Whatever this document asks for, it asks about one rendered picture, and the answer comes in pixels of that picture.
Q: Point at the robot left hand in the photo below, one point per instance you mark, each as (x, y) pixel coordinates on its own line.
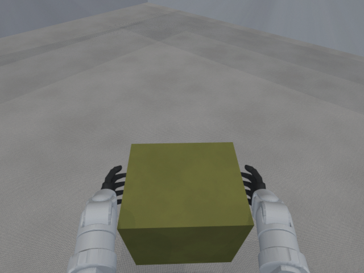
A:
(110, 180)

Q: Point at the robot right forearm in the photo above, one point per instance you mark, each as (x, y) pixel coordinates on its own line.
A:
(279, 250)

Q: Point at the robot left forearm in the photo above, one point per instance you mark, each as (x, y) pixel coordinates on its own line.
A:
(94, 251)

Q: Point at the robot right hand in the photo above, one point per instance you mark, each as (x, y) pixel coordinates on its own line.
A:
(256, 181)

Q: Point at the carton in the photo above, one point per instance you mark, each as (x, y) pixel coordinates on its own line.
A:
(184, 203)

